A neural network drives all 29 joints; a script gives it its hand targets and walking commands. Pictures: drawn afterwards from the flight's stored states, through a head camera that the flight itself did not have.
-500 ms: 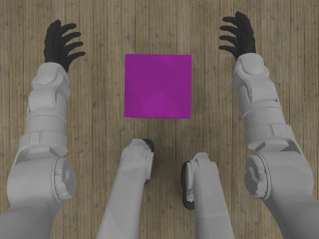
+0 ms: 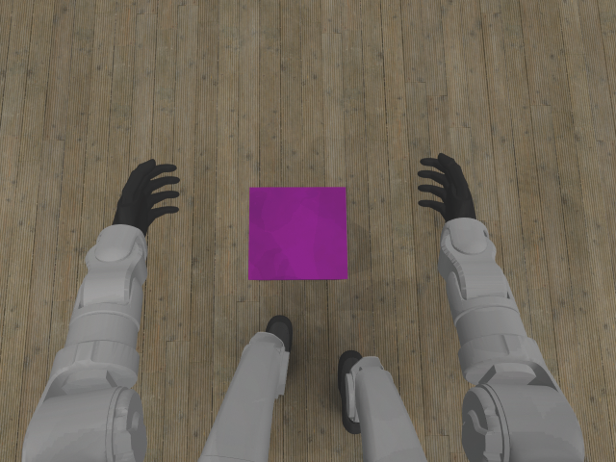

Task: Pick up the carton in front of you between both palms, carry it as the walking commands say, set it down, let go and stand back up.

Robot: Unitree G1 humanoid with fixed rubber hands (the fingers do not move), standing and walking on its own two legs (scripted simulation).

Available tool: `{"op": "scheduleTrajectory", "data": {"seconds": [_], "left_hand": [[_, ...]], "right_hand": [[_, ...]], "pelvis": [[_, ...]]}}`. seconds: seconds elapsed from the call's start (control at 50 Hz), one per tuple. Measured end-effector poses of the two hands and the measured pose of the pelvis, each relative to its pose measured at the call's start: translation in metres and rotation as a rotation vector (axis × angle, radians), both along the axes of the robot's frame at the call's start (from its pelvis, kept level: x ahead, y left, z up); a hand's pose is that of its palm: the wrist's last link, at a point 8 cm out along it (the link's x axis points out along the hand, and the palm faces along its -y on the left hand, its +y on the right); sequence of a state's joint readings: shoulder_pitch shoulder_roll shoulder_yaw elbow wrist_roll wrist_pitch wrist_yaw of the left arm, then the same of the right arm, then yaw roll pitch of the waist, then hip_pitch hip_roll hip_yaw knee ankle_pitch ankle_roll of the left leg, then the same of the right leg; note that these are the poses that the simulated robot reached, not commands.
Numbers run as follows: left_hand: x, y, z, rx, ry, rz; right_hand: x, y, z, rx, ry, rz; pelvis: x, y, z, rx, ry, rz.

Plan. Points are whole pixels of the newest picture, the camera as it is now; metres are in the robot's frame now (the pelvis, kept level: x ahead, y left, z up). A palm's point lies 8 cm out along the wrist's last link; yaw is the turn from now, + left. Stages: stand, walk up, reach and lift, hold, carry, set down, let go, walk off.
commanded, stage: let go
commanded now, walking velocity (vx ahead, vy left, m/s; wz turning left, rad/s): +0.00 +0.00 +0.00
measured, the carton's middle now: (298, 239) +0.42 +0.07 -0.56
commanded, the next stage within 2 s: stand in 1.06 s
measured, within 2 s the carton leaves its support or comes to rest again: neither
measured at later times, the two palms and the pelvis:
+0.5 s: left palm (76, 369) +0.22 +0.24 +0.01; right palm (573, 361) +0.27 -0.21 +0.00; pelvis +0.05 -0.01 +0.09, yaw +2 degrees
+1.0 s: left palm (96, 379) +0.21 +0.21 +0.03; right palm out of the picture +0.24 -0.25 +0.03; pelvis +0.07 -0.03 +0.09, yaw +2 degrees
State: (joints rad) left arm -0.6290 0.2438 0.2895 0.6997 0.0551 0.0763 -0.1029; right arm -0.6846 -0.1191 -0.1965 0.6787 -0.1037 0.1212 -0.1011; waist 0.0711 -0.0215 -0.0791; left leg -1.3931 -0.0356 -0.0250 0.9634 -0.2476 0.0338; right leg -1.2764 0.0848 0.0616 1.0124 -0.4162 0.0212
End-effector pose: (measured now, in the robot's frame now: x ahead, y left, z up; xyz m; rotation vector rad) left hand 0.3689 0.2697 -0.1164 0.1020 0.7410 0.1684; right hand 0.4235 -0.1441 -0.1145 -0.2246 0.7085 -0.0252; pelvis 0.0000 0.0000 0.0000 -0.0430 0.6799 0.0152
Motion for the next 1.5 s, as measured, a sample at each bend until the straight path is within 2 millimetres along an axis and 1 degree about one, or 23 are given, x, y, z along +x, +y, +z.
{"op": "scheduleTrajectory", "data": {"seconds": [0.1, 0.18, 0.26, 0.34, 0.46, 0.52, 0.56, 0.64, 0.74, 0.82, 0.92, 1.02, 1.12, 1.2, 1.26, 1.32, 1.4, 1.5], "left_hand": [[-0.032, 0.0, 0.027, 0.02, 0.044, -0.049], [-0.053, 0.001, 0.051, 0.026, 0.047, -0.054], [-0.075, -0.002, 0.073, 0.026, 0.049, -0.052], [-0.102, -0.011, 0.093, 0.018, 0.056, -0.045], [-0.142, -0.027, 0.121, 0.015, 0.059, -0.033], [-0.156, -0.035, 0.132, 0.019, 0.059, -0.034], [-0.162, -0.041, 0.136, 0.02, 0.059, -0.041], [-0.166, -0.053, 0.14, 0.016, 0.057, -0.056], [-0.162, -0.063, 0.14, 0.011, 0.061, -0.068], [-0.157, -0.067, 0.139, 0.013, 0.064, -0.072], [-0.154, -0.064, 0.141, 0.023, 0.074, -0.07], [-0.155, -0.054, 0.142, 0.055, 0.101, -0.061], [-0.154, -0.038, 0.142, 0.09, 0.102, -0.026], [-0.158, -0.018, 0.133, 0.144, 0.106, -0.014], [-0.162, -0.005, 0.126, 0.163, 0.123, -0.014], [-0.167, 0.004, 0.12, 0.17, 0.149, -0.019], [-0.17, 0.011, 0.114, 0.174, 0.18, -0.029], [-0.171, 0.016, 0.111, 0.179, 0.206, -0.041]], "right_hand": [[-0.038, -0.011, 0.026, -0.005, 0.036, -0.024], [-0.057, -0.018, 0.048, 0.005, 0.04, -0.018], [-0.074, -0.027, 0.066, 0.012, 0.041, -0.009], [-0.098, -0.039, 0.084, 0.019, 0.045, -0.004], [-0.141, -0.062, 0.108, 0.023, 0.06, -0.003], [-0.16, -0.075, 0.119, 0.02, 0.064, -0.003], [-0.169, -0.084, 0.125, 0.017, 0.064, -0.005], [-0.182, -0.1, 0.136, 0.01, 0.06, -0.014], [-0.191, -0.113, 0.144, 0.009, 0.072, -0.021], [-0.194, -0.116, 0.144, 0.014, 0.085, -0.023], [-0.189, -0.113, 0.142, 0.022, 0.089, -0.023], [-0.183, -0.107, 0.14, 0.026, 0.075, -0.039], [-0.186, -0.105, 0.134, -0.009, 0.085, -0.042], [-0.193, -0.122, 0.128, -0.111, 0.138, -0.048], [-0.197, -0.137, 0.13, -0.164, 0.156, -0.072], [-0.2, -0.147, 0.133, -0.197, 0.165, -0.095], [-0.2, -0.15, 0.135, -0.217, 0.174, -0.109], [-0.202, -0.146, 0.133, -0.214, 0.19, -0.112]], "pelvis": [[0.015, 0.005, 0.025, 0.006, -0.09, 0.001], [0.026, 0.008, 0.04, 0.013, -0.162, 0.006], [0.035, 0.008, 0.053, 0.021, -0.232, 0.012], [0.043, 0.006, 0.066, 0.031, -0.313, 0.017], [0.052, -0.003, 0.082, 0.049, -0.459, 0.02], [0.055, -0.009, 0.088, 0.059, -0.533, 0.02], [0.056, -0.014, 0.09, 0.065, -0.576, 0.019], [0.058, -0.023, 0.093, 0.076, -0.647, 0.022], [0.06, -0.032, 0.094, 0.083, -0.709, 0.025], [0.061, -0.035, 0.094, 0.084, -0.738, 0.024], [0.063, -0.033, 0.093, 0.083, -0.749, 0.021], [0.068, -0.029, 0.092, 0.082, -0.741, 0.024], [0.073, -0.024, 0.091, 0.082, -0.722, 0.028], [0.074, -0.02, 0.089, 0.066, -0.703, 0.024], [0.075, -0.016, 0.088, 0.058, -0.694, 0.02], [0.076, -0.012, 0.088, 0.053, -0.688, 0.015], [0.078, -0.008, 0.089, 0.05, -0.684, 0.009], [0.08, -0.003, 0.09, 0.049, -0.683, 0.002]]}}
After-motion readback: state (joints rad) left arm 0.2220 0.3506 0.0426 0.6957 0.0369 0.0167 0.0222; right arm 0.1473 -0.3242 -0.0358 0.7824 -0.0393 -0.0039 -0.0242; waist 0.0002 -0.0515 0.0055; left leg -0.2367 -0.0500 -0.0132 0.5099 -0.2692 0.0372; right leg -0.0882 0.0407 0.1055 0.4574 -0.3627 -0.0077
